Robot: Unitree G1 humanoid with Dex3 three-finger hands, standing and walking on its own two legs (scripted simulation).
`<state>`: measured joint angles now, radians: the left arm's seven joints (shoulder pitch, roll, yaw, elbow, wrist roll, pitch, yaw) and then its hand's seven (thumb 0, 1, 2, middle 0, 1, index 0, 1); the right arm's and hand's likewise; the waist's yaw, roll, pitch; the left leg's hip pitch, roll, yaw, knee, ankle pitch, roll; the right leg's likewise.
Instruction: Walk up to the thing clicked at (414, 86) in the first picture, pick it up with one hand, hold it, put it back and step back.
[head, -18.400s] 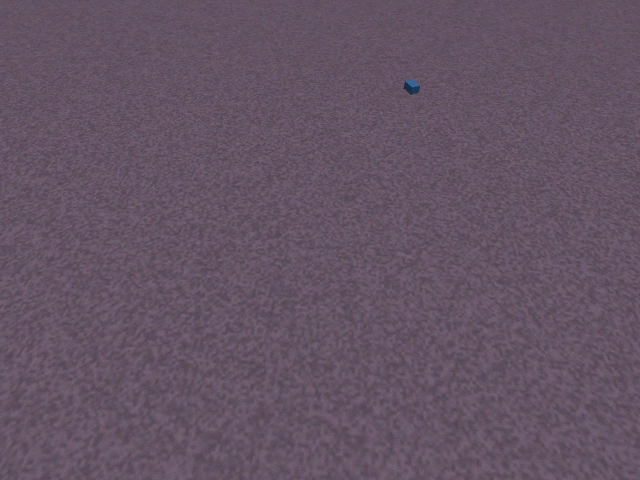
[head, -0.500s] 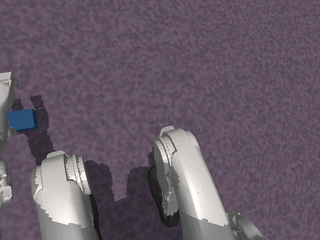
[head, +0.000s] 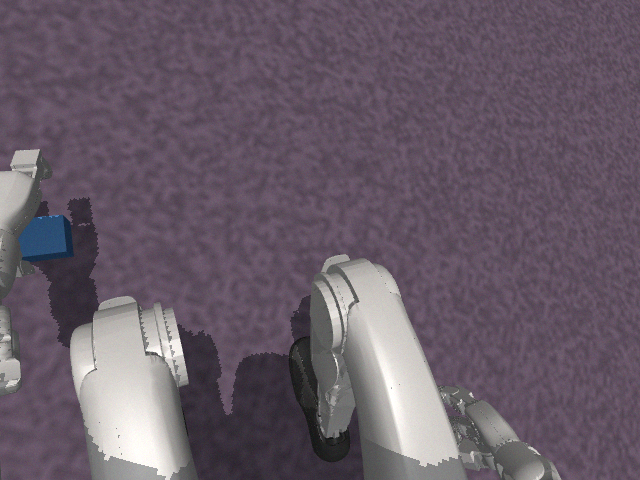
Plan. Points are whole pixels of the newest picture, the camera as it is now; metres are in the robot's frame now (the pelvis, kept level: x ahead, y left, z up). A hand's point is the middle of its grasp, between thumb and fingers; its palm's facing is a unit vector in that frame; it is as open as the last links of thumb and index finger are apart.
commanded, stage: rest palm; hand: left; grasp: from above
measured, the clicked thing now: (36, 239) +0.44 +0.29 -0.29
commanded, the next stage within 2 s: close in 1.54 s
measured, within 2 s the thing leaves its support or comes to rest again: neither
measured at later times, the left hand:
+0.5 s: hand (30, 245) +0.42 +0.29 -0.25, palm faces -0.49 -0.10 -0.87, open 13.6 cm
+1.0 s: hand (25, 249) +0.42 +0.30 -0.27, palm faces -0.51 -0.13 -0.85, open 13.7 cm
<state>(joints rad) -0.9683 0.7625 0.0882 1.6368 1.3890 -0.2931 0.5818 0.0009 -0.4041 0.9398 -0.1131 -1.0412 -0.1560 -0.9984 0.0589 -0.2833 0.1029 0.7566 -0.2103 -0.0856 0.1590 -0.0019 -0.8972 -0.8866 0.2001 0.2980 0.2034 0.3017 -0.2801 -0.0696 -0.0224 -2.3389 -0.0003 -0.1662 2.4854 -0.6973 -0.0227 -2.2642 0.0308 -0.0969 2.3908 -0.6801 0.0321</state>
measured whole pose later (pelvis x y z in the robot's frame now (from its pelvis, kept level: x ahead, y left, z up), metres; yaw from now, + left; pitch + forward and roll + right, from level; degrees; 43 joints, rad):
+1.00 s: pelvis +0.00 +0.01 -0.02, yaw -4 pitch +27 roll -13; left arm -0.94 0.92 0.12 1.74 1.30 -0.28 0.64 0.00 -0.43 0.91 -0.08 -1.06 -0.12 -1.01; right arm 0.04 -0.30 0.24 0.76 -0.30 -0.23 0.28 0.00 -0.90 -0.90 0.20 0.30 0.20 0.30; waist -0.34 -0.13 0.13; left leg -2.34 0.00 -0.24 2.59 -0.75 -0.01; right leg -2.23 0.06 -0.16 2.42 -0.70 0.06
